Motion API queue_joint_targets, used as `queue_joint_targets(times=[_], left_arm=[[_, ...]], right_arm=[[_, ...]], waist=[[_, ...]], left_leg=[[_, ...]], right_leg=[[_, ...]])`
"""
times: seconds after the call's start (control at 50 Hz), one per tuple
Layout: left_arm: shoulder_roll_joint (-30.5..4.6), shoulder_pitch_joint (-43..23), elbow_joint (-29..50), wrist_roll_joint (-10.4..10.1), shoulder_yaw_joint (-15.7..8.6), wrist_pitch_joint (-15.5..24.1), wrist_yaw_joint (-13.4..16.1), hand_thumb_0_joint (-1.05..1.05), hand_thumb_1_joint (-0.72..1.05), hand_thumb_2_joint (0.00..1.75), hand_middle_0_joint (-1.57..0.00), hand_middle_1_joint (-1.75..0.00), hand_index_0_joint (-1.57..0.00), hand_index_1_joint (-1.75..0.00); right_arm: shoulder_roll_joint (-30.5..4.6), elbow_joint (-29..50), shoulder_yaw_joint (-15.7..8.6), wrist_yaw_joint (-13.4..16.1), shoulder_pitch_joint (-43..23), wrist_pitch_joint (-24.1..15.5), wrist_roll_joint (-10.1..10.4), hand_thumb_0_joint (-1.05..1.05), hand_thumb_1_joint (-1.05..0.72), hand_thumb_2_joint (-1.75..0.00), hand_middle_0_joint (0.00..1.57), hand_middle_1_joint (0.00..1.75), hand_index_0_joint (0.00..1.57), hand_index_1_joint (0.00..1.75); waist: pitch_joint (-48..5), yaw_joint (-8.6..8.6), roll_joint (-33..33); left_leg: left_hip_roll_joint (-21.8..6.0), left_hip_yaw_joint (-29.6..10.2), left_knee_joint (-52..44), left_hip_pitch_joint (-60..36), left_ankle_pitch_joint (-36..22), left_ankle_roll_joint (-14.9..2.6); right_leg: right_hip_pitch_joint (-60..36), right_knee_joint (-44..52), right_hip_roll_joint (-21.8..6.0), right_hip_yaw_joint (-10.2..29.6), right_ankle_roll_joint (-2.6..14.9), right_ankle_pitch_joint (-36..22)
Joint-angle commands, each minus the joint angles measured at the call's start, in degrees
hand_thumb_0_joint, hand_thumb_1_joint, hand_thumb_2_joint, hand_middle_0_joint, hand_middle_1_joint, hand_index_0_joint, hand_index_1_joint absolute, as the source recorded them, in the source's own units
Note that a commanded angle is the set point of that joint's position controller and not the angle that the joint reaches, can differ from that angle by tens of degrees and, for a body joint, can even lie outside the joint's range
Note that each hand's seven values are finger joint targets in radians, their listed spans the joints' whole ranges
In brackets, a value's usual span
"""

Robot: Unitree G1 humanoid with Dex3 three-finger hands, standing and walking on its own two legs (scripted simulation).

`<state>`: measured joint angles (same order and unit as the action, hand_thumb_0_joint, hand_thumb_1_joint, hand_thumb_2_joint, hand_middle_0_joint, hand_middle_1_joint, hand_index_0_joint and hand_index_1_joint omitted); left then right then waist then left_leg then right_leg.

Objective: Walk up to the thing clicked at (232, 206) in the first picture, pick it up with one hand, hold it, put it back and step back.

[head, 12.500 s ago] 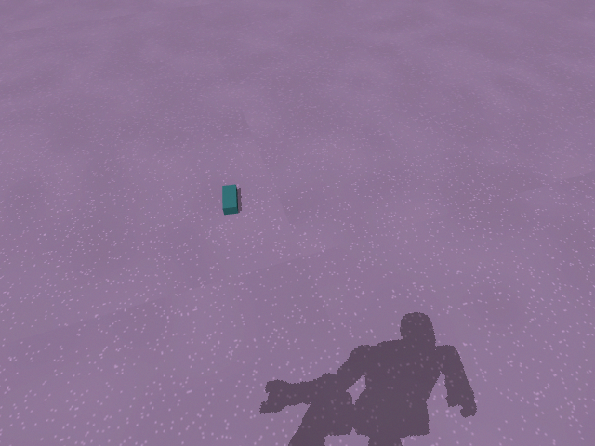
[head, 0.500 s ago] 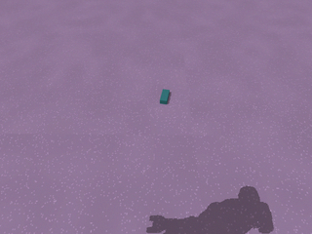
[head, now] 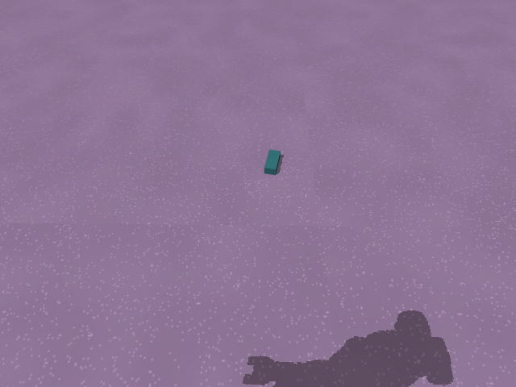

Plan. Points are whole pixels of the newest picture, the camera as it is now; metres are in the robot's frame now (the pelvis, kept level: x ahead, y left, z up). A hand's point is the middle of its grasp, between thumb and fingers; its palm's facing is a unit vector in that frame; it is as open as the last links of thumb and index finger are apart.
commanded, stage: stand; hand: left
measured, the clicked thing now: (272, 162) +1.28 -0.04 -0.76
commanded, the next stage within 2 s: walk up in 0.88 s
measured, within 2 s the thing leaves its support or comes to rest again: neither
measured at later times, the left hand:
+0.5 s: hand out of the picture +0.06 +0.26 -0.16, palm faces -0.02 -0.94 -0.35, open 7.4 cm
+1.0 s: hand out of the picture +0.08 +0.27 -0.15, palm faces +0.11 -0.93 -0.34, open 7.4 cm
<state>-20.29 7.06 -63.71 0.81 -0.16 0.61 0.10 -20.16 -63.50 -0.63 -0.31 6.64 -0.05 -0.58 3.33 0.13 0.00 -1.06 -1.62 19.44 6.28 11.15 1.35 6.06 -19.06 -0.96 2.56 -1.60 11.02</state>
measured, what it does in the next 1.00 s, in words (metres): stands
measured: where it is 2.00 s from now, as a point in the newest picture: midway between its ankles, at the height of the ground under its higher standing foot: (293, 333)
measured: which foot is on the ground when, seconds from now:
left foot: down 0.00-1.00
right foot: down 0.00-1.00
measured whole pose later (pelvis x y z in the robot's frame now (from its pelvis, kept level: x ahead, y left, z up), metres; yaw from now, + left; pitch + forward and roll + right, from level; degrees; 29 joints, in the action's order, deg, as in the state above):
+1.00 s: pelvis +0.00 -0.02 -0.01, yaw +7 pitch +0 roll +1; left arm -24.3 5.5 -55.4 3.1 -6.1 -0.8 -4.8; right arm -20.3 -60.5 -3.1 -1.9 15.3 -1.3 -1.6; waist 1.8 -0.3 -3.1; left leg 1.7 -8.6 25.9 12.8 13.2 1.6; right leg 12.8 -34.3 -0.5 2.3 2.5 26.4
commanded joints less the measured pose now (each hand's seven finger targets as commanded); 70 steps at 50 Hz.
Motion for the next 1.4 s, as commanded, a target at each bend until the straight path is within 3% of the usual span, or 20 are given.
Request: queue_joint_targets(times=[0.0,0.84,0.86,0.9,0.94,0.98,1.0,1.02,1.04,1.06,1.1,1.12,1.18,1.24,1.26,1.28,1.3,1.32,1.34,1.38], left_arm=[[-12.35,-1.15,3.08,-0.27,-2.25,1.09,0.58,0.0,0.9,0.9,-0.2,-0.3,-0.2,-0.3],[-12.45,-0.83,3.18,-0.17,-2.47,0.9,0.34,0.0,0.9,0.9,-0.2,-0.3,-0.2,-0.3],[-20.65,-5.87,10.88,2.51,-9.37,0.62,-2.14,0.0,0.9,0.9,-0.2,-0.3,-0.2,-0.3],[-19.19,-6.76,13.12,3.17,-9.99,-0.08,-3.93,0.0,0.9,0.9,-0.2,-0.3,-0.2,-0.3],[-16.3,-2.65,14.78,2.1,-9.93,-0.3,-5.33,0.0,0.9,0.9,-0.2,-0.3,-0.2,-0.3],[-15.98,4.09,14.78,1.54,-10.39,-0.09,-5.83,0.0,0.9,0.9,-0.2,-0.3,-0.2,-0.3],[-18.35,10.73,13.18,2.07,-11.34,0.36,-5.12,0.0,0.9,0.9,-0.2,-0.3,-0.2,-0.3],[-22.86,12.31,12.99,2.37,-12.29,0.48,-4.43,0.0,0.9,0.9,-0.2,-0.3,-0.2,-0.3],[-22.32,3.82,16.6,2.37,-11.95,0.16,-4.26,0.0,0.9,0.9,-0.2,-0.3,-0.2,-0.3],[-21.9,-3.16,19.63,2.74,-11.99,-0.27,-4.42,0.0,0.9,0.9,-0.2,-0.3,-0.2,-0.3],[-18.51,-2.97,20.35,2.96,-10.36,-0.03,-4.99,0.0,0.9,0.9,-0.2,-0.3,-0.2,-0.3],[-17.7,-3.16,20.09,2.87,-10.14,0.05,-5.17,0.0,0.9,0.9,-0.2,-0.3,-0.2,-0.3],[-17.66,-4.99,21.77,2.39,-9.56,-0.14,-5.54,0.0,0.9,0.9,-0.2,-0.3,-0.2,-0.3],[-17.61,-5.32,23.74,1.56,-8.49,-0.61,-5.62,0.0,0.9,0.9,-0.2,-0.3,-0.2,-0.3],[-15.11,-1.66,24.11,1.27,-7.51,-1.1,-5.72,0.0,0.9,0.9,-0.2,-0.3,-0.2,-0.3],[-12.46,1.27,24.27,1.49,-6.93,-1.47,-6.11,0.0,0.9,0.9,-0.2,-0.3,-0.2,-0.3],[-11.5,3.18,24.92,2.26,-6.41,-1.96,-6.54,0.0,0.9,0.9,-0.2,-0.3,-0.2,-0.3],[-17.33,3.64,24.98,2.19,-7.47,-2.55,-7.02,0.0,0.9,0.9,-0.2,-0.3,-0.2,-0.3],[-21.34,3.79,25.34,1.91,-8.1,-2.9,-7.4,0.0,0.9,0.9,-0.2,-0.3,-0.2,-0.3],[-20.41,4.14,23.81,1.78,-8.09,-2.64,-7.33,0.0,0.9,0.9,-0.2,-0.3,-0.2,-0.3]], right_arm=[[-12.36,3.07,-2.3,0.65,-1.8,-1.39,0.3,0.0,-0.9,-0.9,0.2,0.3,0.2,0.3],[-12.44,2.94,-2.03,0.63,-0.63,-1.61,0.16,0.0,-0.9,-0.9,0.2,0.3,0.2,0.3],[-20.68,5.45,-6.11,-0.13,7.61,-2.49,0.84,0.0,-0.9,-0.9,0.2,0.3,0.2,0.3],[-23.47,6.64,-7.34,-0.3,5.17,-2.97,-0.5,0.0,-0.9,-0.9,0.2,0.3,0.2,0.3],[-23.77,10.2,-8.47,-0.21,0.78,-3.76,-1.15,0.0,-0.9,-0.9,0.2,0.3,0.2,0.3],[-22.4,13.16,-8.25,-0.14,-3.99,-3.93,-1.09,0.0,-0.9,-0.9,0.2,0.3,0.2,0.3],[-18.27,15.08,-6.9,-0.3,-6.41,-3.95,-1.06,0.0,-0.9,-0.9,0.2,0.3,0.2,0.3],[-13.21,16.0,-5.65,0.07,-6.57,-3.85,-0.35,0.0,-0.9,-0.9,0.2,0.3,0.2,0.3],[-15.01,16.12,-6.1,0.43,-4.8,-3.7,-0.87,0.0,-0.9,-0.9,0.2,0.3,0.2,0.3],[-17.2,14.69,-6.3,0.09,1.45,-3.73,-0.76,0.0,-0.9,-0.9,0.2,0.3,0.2,0.3],[-18.01,13.49,-6.51,-1.15,0.86,-4.01,-0.08,0.0,-0.9,-0.9,0.2,0.3,0.2,0.3],[-17.73,13.35,-6.6,-1.64,2.12,-4.07,0.01,0.0,-0.9,-0.9,0.2,0.3,0.2,0.3],[-16.18,12.83,-6.06,-1.87,7.81,-4.09,0.58,0.0,-0.9,-0.9,0.2,0.3,0.2,0.3],[-16.76,10.74,-7.67,0.21,19.76,-3.69,0.14,0.0,-0.9,-0.9,0.2,0.3,0.2,0.3],[-19.54,9.88,-9.19,1.31,24.61,-3.64,-0.59,0.0,-0.9,-0.9,0.2,0.3,0.2,0.3],[-23.71,9.98,-10.67,2.28,27.95,-3.35,-1.17,0.0,-0.9,-0.9,0.2,0.3,0.2,0.3],[-28.78,11.68,-11.57,3.01,26.79,-3.29,-1.27,0.0,-0.9,-0.9,0.2,0.3,0.2,0.3],[-30.4,15.16,-11.49,3.42,21.41,-3.56,-0.22,0.0,-0.9,-0.9,0.2,0.3,0.2,0.3],[-30.69,17.2,-11.23,3.82,14.91,-3.93,1.26,0.0,-0.9,-0.9,0.2,0.3,0.2,0.3],[-27.4,18.0,-9.03,3.86,11.74,-4.93,0.98,0.0,-0.9,-0.9,0.2,0.3,0.2,0.3]], waist=[[-4.29,0.02,0.37],[-4.14,-0.17,0.16],[-6.59,-0.99,-5.32],[-0.42,-1.76,2.46],[-0.66,-4.34,6.8],[-3.07,-9.49,8.79],[-5.69,-13.7,2.19],[-5.52,-14.87,-12.1],[-2.23,-10.8,-10.4],[-2.32,-7.13,-8.5],[3.74,-6.58,-6.62],[5.69,-6.09,-8.3],[2.45,-4.17,-9.57],[-5.55,3.48,-5.65],[-9.08,5.37,0.26],[-9.2,6.05,8.66],[-9.55,4.15,11.38],[-8.7,3.11,6.08],[-4.86,0.14,2.91],[-1.1,-2.14,-1.01]], left_leg=[[-5.65,-3.27,-2.59,-0.87,-8.29,-2.24],[-5.93,-3.86,-3.29,0.52,-6.26,-2.61],[-7.2,-16.88,-2.14,11.42,18.97,-5.99],[-10.22,-25.76,-8.79,19.76,29.2,-6.97],[-13.12,-31.27,-7.95,16.25,27.57,-9.1],[-10.83,-24.35,-3.55,21.16,20.84,-6.53],[-0.63,-11.76,5.06,33.07,18.34,-1.02],[6.84,2.56,21.72,46.46,17.39,0.33],[0.74,3.4,30.95,46.22,16.2,0.17],[-1.65,4.11,29.55,38.9,16.95,-0.21],[-3.51,1.71,27.2,34.34,14.28,-1.05],[-3.81,2.48,25.35,32.01,11.77,-1.49],[-2.78,7.09,18.57,23.71,4.43,-2.81],[2.89,11.67,8.79,-4.74,-4.11,-3.94],[2.89,8.31,8.92,-16.72,-1.3,-5.88],[-3.84,-4.21,7.42,-24.73,7.33,-8.41],[-15.68,-26.55,1.01,-23.23,24.86,-12.33],[-22.46,-42.39,-11.23,-11.53,42.52,-15.87],[-25.46,-44.8,-13.42,-3.6,41.36,-17.59],[-19.66,-31.81,-10.98,5.51,31.38,-14.38]], right_leg=[[-0.02,2.69,-5.81,3.47,2.52,-9.77],[-0.33,2.5,-5.87,3.6,2.69,-7.56],[-4.56,-8.46,-3.58,-1.69,4.61,21.15],[0.53,-18.41,-1.95,0.93,4.69,22.58],[7.55,-21.21,-2.01,4.18,4.92,17.99],[-4.11,-8.2,-2.29,4.56,6.66,15.72],[-19.25,6.07,-5.66,8.18,8.74,23.66],[-27.72,10.97,-19.94,21.87,12.0,30.17],[-21.31,11.96,-24.31,21.39,14.36,26.46],[-16.25,12.23,-25.08,19.81,15.79,24.64],[-7.91,10.97,-19.06,12.72,15.34,22.58],[-6.75,9.67,-15.52,6.7,13.34,19.88],[-7.14,4.97,-12.76,-4.69,11.22,7.4],[6.03,-17.95,-8.91,-14.04,8.79,-14.91],[14.98,-30.62,-5.47,-14.86,7.04,-13.19],[28.01,-40.16,-1.17,-13.03,5.24,9.95],[35.45,-48.82,0.9,-7.64,4.72,20.58],[33.05,-53.27,-1.27,0.31,4.39,19.14],[29.92,-54.46,-5.35,6.29,3.48,18.2],[24.17,-47.52,-7.37,5.23,2.77,16.86]])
